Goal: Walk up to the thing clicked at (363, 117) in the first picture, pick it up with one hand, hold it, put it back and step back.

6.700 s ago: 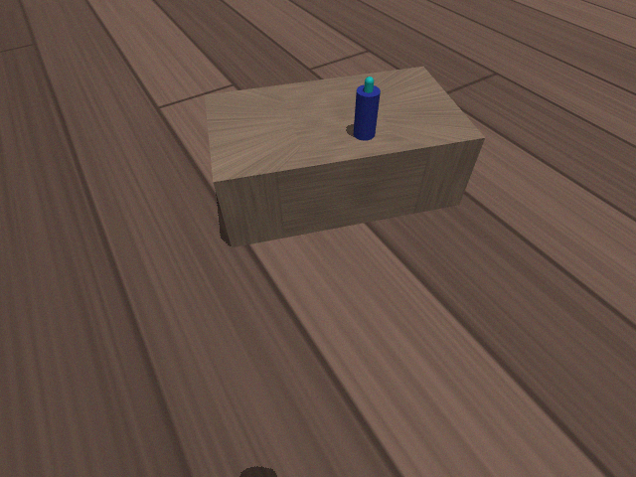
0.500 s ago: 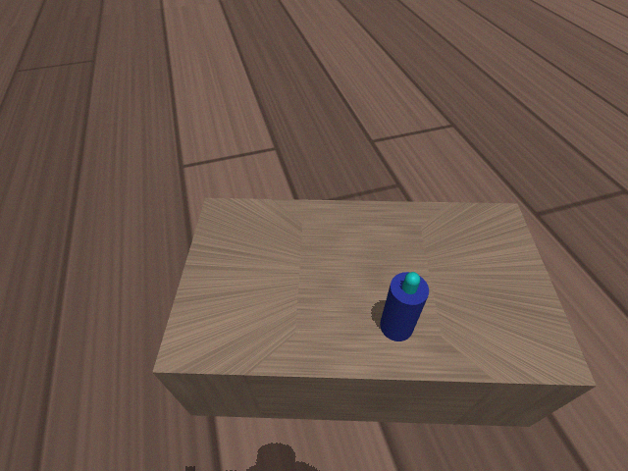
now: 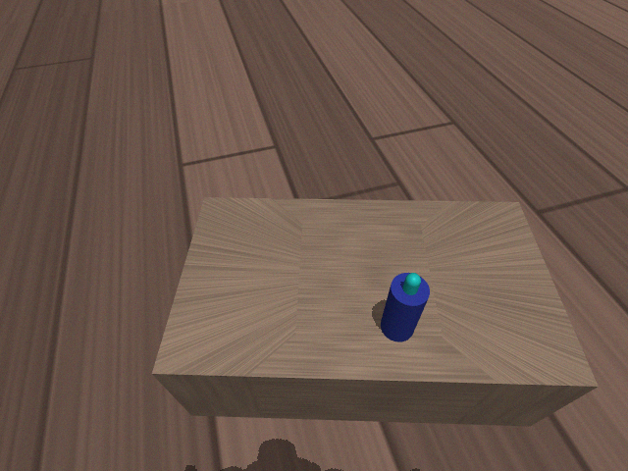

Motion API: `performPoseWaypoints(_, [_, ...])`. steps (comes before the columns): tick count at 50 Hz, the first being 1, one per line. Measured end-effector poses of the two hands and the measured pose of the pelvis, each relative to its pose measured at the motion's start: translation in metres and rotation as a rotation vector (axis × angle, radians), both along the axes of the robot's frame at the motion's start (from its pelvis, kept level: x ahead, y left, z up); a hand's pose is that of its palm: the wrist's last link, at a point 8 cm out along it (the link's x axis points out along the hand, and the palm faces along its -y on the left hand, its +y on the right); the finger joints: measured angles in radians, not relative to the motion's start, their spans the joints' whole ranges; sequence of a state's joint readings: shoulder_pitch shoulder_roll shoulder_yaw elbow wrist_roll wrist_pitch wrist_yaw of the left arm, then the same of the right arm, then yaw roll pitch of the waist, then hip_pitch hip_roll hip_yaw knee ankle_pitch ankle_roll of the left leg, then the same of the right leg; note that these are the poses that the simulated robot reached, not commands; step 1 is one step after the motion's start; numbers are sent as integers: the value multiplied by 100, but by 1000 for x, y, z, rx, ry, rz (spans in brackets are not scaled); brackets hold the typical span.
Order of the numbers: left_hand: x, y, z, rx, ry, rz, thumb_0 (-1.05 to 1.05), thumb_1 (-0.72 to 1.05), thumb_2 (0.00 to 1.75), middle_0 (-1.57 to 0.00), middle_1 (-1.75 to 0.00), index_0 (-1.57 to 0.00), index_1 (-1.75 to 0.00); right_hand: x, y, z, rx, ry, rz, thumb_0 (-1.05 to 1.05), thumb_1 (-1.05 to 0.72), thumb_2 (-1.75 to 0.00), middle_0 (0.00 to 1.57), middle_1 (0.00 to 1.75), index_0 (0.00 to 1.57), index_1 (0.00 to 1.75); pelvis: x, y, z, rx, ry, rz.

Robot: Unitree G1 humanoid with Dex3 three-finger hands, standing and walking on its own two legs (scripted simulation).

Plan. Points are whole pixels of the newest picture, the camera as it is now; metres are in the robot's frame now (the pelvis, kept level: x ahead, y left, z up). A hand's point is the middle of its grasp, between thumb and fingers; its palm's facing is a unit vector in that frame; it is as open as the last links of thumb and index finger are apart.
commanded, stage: stand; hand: right
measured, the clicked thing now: (404, 303) +0.50 -0.17 -0.31
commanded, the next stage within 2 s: go down in 0.54 s
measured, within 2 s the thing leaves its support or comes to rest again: neither
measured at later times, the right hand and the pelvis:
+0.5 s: hand out of the picture +0.08 -0.25 -0.16, palm faces -0.02 +0.94 -0.34, open 7.4 cm; pelvis +0.00 +0.00 +0.00, yaw +0 degrees
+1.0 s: hand (524, 469) +0.16 -0.26 -0.15, palm faces +0.03 +0.94 -0.34, open 13.5 cm; pelvis -0.01 +0.00 -0.01, yaw +0 degrees
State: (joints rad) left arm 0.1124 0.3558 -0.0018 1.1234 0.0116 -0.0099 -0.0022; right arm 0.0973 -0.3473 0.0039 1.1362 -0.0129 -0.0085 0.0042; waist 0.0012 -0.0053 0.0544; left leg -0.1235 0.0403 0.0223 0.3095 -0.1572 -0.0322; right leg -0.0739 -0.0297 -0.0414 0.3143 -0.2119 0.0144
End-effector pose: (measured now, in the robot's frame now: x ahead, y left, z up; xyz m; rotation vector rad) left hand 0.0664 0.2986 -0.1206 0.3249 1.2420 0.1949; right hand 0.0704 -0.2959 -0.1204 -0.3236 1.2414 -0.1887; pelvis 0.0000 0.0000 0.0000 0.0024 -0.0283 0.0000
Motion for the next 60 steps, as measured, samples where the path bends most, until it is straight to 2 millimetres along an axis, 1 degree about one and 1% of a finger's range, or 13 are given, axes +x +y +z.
performPoseWaypoints(21, [6,-2,0,0,-11,-6,1,90,90,-20,-30,-21,-30,3,-1,1,0,-8,-9,1,-90,-90,21,30,21,30,3,-1,0,0,-3,-4])
performPoseWaypoints(33, [2,-2,-1,-1,3,-7,1,90,90,-20,-30,-21,-30,-1,-1,1,-1,1,-10,1,-90,-89,20,30,20,30,2,-1,0,0,-1,-6])
performPoseWaypoints(34, [3,-2,0,-1,-12,1,1,90,90,-20,-30,-21,-30,1,-1,1,2,-17,-27,1,-89,-89,20,29,20,29,2,0,0,0,9,-9])
performPoseWaypoints(36, [7,-7,0,-6,-65,-1,1,90,91,-20,-30,-21,-30,13,2,1,8,-78,-53,1,-86,-85,17,26,17,26,-3,0,-3,0,26,-15])
performPoseWaypoints(39, [12,-16,-2,-23,-109,0,1,91,91,-21,-30,-21,-31,35,4,-3,27,-130,-67,1,-76,-75,14,19,13,19,-10,2,-7,1,59,-19])
performPoseWaypoints(42, [13,-25,-2,-34,-143,12,1,91,91,-21,-30,-21,-31,58,2,-4,32,-163,-43,1,-61,-60,11,13,11,14,-13,3,-11,3,92,-17])
performPoseWaypoints(44, [13,-30,-1,-42,-162,21,1,91,91,-21,-31,-21,-31,68,-2,-2,25,-176,-25,1,-51,-49,10,10,10,11,-13,3,-12,5,102,-12])
performPoseWaypoints(46, [12,-35,0,-48,-178,23,1,91,90,-21,-31,-21,-31,74,-6,1,14,-176,-17,1,-40,-39,10,8,9,8,-12,3,-13,8,107,-9])
performPoseWaypoints(49, [16,-41,0,-60,-206,22,1,91,90,-21,-31,-22,-31,76,-10,5,3,-158,-17,1,-24,-27,10,6,8,6,-9,0,-14,13,109,-8])
performPoseWaypoints(52, [24,-46,0,-70,-246,19,1,91,89,-21,-31,-21,-31,71,-11,6,8,-128,-20,1,-7,-18,9,5,8,5,-8,-3,-15,16,113,-7])
performPoseWaypoints(56, [39,-50,1,-75,-292,-1,1,91,89,-21,-30,-21,-31,61,-9,3,26,-85,-30,0,15,-11,8,4,7,5,-6,-6,-17,18,125,-9])
performPoseWaypoints(60, [54,-53,0,-64,-317,-38,1,91,88,-21,-30,-21,-30,56,-10,-2,25,-78,-40,0,32,-7,6,5,6,5,-4,-6,-21,19,141,-15])
